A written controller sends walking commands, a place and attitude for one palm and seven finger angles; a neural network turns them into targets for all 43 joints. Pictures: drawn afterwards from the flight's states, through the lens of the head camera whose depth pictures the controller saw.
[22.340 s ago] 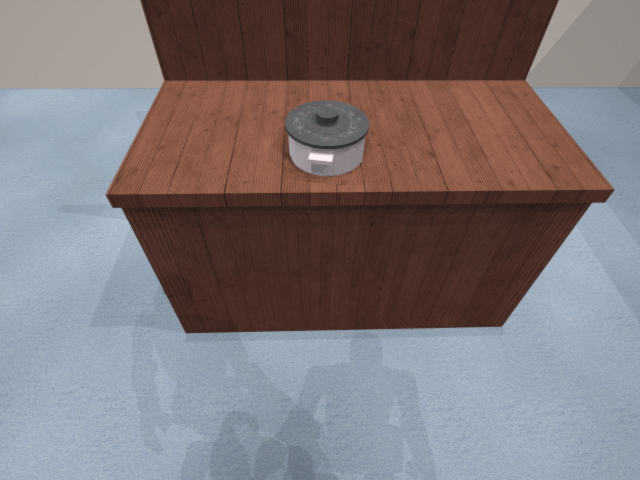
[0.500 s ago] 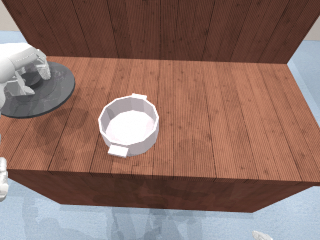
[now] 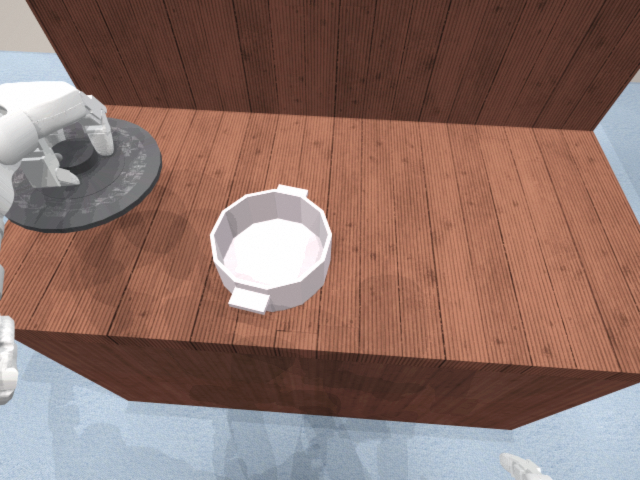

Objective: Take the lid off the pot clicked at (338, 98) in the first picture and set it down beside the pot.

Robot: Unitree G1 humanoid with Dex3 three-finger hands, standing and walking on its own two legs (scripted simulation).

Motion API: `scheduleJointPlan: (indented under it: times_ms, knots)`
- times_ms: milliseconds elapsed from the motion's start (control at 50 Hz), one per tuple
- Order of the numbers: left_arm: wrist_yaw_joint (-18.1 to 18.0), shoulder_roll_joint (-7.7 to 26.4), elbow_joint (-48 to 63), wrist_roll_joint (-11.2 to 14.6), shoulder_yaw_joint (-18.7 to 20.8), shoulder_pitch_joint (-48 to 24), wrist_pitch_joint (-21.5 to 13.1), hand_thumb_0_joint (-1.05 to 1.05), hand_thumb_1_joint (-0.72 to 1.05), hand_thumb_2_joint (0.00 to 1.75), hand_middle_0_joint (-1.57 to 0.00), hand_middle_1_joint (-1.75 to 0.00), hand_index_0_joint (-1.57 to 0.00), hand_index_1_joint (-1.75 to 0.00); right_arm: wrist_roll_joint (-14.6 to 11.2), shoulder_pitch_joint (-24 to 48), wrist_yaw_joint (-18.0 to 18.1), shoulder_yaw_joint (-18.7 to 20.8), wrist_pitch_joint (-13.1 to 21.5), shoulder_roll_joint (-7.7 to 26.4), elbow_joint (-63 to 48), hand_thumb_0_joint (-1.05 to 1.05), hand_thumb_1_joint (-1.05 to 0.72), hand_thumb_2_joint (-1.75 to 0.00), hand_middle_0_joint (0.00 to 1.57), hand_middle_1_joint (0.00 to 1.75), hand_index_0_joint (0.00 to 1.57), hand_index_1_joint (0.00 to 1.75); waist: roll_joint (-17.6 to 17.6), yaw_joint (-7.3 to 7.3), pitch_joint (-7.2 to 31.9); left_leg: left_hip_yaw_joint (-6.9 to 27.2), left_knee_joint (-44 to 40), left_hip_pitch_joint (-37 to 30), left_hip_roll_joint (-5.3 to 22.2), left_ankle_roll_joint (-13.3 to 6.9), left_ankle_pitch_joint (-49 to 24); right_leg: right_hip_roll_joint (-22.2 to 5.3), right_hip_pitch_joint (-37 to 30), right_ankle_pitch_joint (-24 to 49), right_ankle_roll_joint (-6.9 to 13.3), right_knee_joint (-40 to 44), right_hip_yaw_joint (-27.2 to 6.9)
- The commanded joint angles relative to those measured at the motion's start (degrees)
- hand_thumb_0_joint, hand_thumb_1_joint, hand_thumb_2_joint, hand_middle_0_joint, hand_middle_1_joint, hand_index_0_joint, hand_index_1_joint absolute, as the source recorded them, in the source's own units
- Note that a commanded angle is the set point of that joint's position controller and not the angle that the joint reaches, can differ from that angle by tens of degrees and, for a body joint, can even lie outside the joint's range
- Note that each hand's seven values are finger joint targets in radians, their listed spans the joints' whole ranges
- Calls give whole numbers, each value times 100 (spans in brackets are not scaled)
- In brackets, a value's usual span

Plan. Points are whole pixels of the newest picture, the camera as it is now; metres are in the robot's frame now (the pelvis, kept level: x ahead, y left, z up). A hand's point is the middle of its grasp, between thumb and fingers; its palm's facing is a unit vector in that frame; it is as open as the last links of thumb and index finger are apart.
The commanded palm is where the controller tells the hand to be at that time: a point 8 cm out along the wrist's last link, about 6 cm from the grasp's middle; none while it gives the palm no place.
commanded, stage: lower the lid onto the table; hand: left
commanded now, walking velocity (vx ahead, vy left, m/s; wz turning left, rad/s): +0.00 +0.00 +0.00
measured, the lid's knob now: (73, 156) +0.46 +0.31 +0.13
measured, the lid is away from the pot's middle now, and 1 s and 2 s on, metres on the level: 0.23 0.24 0.24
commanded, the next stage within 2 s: none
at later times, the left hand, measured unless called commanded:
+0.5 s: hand (84, 175) +0.44 +0.30 +0.12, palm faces -0.38 -0.04 -0.92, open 7.9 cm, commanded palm +0.44 +0.31 +0.19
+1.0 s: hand (73, 205) +0.42 +0.32 +0.09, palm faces -0.44 -0.07 -0.90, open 7.9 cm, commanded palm +0.44 +0.31 +0.16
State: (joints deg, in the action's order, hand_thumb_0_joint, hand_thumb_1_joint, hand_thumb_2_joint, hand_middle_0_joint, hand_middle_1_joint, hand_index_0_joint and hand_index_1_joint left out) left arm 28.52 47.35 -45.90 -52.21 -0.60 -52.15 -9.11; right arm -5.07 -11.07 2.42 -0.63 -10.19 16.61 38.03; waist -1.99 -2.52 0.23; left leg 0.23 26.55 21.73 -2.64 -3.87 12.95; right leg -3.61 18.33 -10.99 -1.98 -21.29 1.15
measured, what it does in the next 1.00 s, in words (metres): stands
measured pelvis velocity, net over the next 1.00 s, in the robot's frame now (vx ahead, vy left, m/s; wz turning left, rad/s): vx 0.00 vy -0.01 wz -0.02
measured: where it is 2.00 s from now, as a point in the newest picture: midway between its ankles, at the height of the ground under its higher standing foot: outside the picture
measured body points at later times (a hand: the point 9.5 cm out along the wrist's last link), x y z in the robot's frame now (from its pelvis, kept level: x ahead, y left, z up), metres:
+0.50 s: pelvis +0.00 -0.01 +0.00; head +0.07 -0.01 +0.44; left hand +0.46 +0.30 +0.17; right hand +0.07 -0.29 -0.13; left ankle +0.00 +0.07 -0.74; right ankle -0.01 -0.17 -0.74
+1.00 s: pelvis +0.00 -0.01 -0.01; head +0.07 -0.01 +0.44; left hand +0.44 +0.32 +0.14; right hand +0.08 -0.30 -0.13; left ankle +0.00 +0.07 -0.74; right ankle -0.01 -0.17 -0.74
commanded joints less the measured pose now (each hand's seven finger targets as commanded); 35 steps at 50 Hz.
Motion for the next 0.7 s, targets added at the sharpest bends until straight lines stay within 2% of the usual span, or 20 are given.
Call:
scheduleJointPlan:
  times_ms: [0, 40, 100, 140, 180, 200, 220, 260, 280, 340, 360, 400, 440, 480, 520, 580, 620, 640, 660, 680]
  knots:
    - [-442, 2138, 1074, 53, 894, -2812, 16, 0, 57, 104, -84, -101, -86, -102, 32, -242, 89, 306, 126, 952, -513, 0, -90, -90, 20, 30, 20, 30, -594, -32, 2629, 216, 18, -1957, 272, 19, -2691, 397, -298, 1426, 403, -51, 315]
    - [-493, 2471, 1185, 66, 1114, -2936, -43, 0, 57, 104, -84, -101, -86, -102, 47, -241, 109, 314, 111, 1008, -538, 0, -90, -90, 20, 30, 20, 30, -445, -6, 2791, 190, 17, -1902, 246, -5, -2584, 357, -458, 1548, 422, -80, 275]
    - [-484, 1996, 994, 39, 733, -2973, -10, 0, 57, 104, -84, -101, -86, -102, 31, -232, 126, 305, 109, 936, -518, 0, -90, -90, 20, 30, 20, 30, -554, -76, 2581, 183, -39, -1888, 280, 7, -2447, 387, -257, 1339, 394, -44, 331]
    - [-547, 2266, 1321, 9, 916, -3083, -83, 0, 57, 104, -84, -101, -86, -102, 47, -228, 130, 336, 128, 983, -561, 0, -90, -90, 20, 30, 20, 30, -662, -40, 2705, 212, 2, -2048, 282, 18, -2682, 372, -252, 1393, 424, -53, 294]
    - [-571, 2191, 1256, -16, 956, -2850, -99, 0, 57, 104, -84, -101, -86, -102, 53, -267, 138, 330, 124, 919, -562, 0, -90, -90, 20, 30, 20, 30, -689, -31, 2771, 224, 39, -2085, 270, 5, -2746, 404, -273, 1391, 408, -70, 312]
    - [-535, 1886, 1082, 21, 700, -2825, -109, 0, 57, 104, -84, -101, -86, -102, 36, -260, 154, 305, 116, 903, -548, 0, -90, -90, 20, 30, 20, 30, -650, -92, 2625, 207, 11, -2005, 265, 13, -2588, 411, -166, 1286, 400, -51, 339]
    - [-537, 1853, 840, 75, 698, -2689, -86, 0, 57, 104, -84, -101, -86, -102, 22, -307, 164, 316, 111, 912, -494, 0, -90, -90, 20, 30, 20, 30, -548, -96, 2434, 160, 11, -1876, 271, -15, -2359, 411, -142, 1239, 398, -39, 323]
    - [-553, 1967, 728, 98, 730, -2790, -83, 0, 57, 104, -84, -101, -86, -102, 20, -388, 178, 319, 109, 967, -447, 0, -90, -90, 20, 30, 20, 30, -391, -121, 2467, 109, -47, -1769, 246, -36, -2098, 428, -226, 1216, 388, -34, 295]
    - [-563, 2114, 891, 55, 808, -2957, -108, 0, 57, 104, -84, -101, -86, -102, 24, -364, 199, 316, 112, 987, -452, 0, -90, -90, 20, 30, 20, 30, -426, -90, 2529, 114, -40, -1742, 233, -49, -1958, 401, -268, 1240, 404, -42, 302]
    - [-640, 2008, 1178, -25, 644, -3229, -203, 0, 57, 104, -84, -101, -86, -102, 34, -360, 243, 339, 178, 983, -451, 0, -90, -90, 20, 30, 20, 30, -761, -144, 2647, 143, 12, -1999, 254, -11, -2263, 404, -88, 1233, 433, -59, 288]
    - [-683, 2065, 1323, -9, 713, -3226, -233, 0, 57, 104, -84, -101, -86, -102, 48, -435, 234, 350, 199, 958, -432, 0, -90, -90, 20, 30, 20, 30, -905, -134, 2829, 178, 26, -2147, 277, -12, -2443, 432, -166, 1274, 416, -79, 283]
    - [-752, 2581, 1090, -19, 1269, -2795, -304, 0, 57, 104, -84, -101, -86, -102, 65, -467, 265, 334, 204, 984, -445, 0, -90, -90, 20, 30, 20, 30, -734, -26, 2985, 164, 88, -2073, 240, -49, -2606, 423, -411, 1524, 421, -124, 270]
    - [-774, 2611, 797, 58, 1306, -2637, -328, 0, 57, 104, -84, -101, -86, -102, 54, -470, 279, 330, 201, 1021, -410, 0, -90, -90, 20, 30, 20, 30, -544, -38, 2792, 108, 72, -1752, 231, -58, -2469, 385, -518, 1679, 421, -150, 238]
    - [-764, 2263, 501, 12, 1052, -2497, -260, 0, 57, 104, -84, -101, -86, -102, 40, -450, 273, 334, 190, 981, -379, 0, -90, -90, 20, 30, 20, 30, -565, -67, 2498, 69, 79, -1641, 237, -60, -2371, 400, -319, 1584, 401, -152, 282]
    - [-757, 2223, 421, -57, 945, -2480, -219, 0, 57, 104, -84, -101, -86, -102, 10, -427, 259, 320, 174, 1009, -365, 0, -90, -90, 20, 30, 20, 30, -499, -71, 2294, 40, 54, -1450, 245, -46, -2100, 401, -248, 1458, 411, -158, 289]
    - [-792, 2356, 545, -160, 1066, -2288, -269, 0, 57, 104, -84, -101, -86, -102, 28, -432, 236, 354, 155, 997, -447, 0, -90, -90, 20, 30, 20, 30, -632, -16, 2593, 63, 169, -1585, 219, -47, -2457, 414, -320, 1580, 414, -247, 255]
    - [-760, 2353, 775, -100, 1080, -2311, -331, 0, 57, 104, -84, -101, -86, -102, 30, -411, 245, 367, 140, 989, -469, 0, -90, -90, 20, 30, 20, 30, -658, -41, 2795, 52, 227, -1697, 228, -78, -2583, 398, -374, 1724, 398, -281, 237]
    - [-766, 2547, 974, -41, 1265, -2316, -394, 0, 57, 104, -84, -101, -86, -102, 42, -384, 235, 394, 136, 1020, -481, 0, -90, -90, 20, 30, 20, 30, -684, -22, 2925, 68, 284, -1811, 243, -82, -2903, 383, -418, 1884, 398, -309, 219]
    - [-751, 2408, 871, -3, 1190, -2202, -379, 0, 57, 104, -84, -101, -86, -102, 57, -430, 242, 391, 115, 984, -475, 0, -90, -90, 20, 30, 20, 30, -672, -67, 3031, 58, 303, -1879, 232, -102, -2979, 414, -406, 1888, 363, -312, 226]
    - [-749, 2667, 834, 18, 1447, -2146, -410, 0, 57, 104, -84, -101, -86, -102, 49, -450, 260, 394, 95, 1015, -448, 0, -90, -90, 20, 30, 20, 30, -545, -24, 2965, 77, 327, -1812, 233, -117, -2937, 407, -408, 1904, 360, -325, 244]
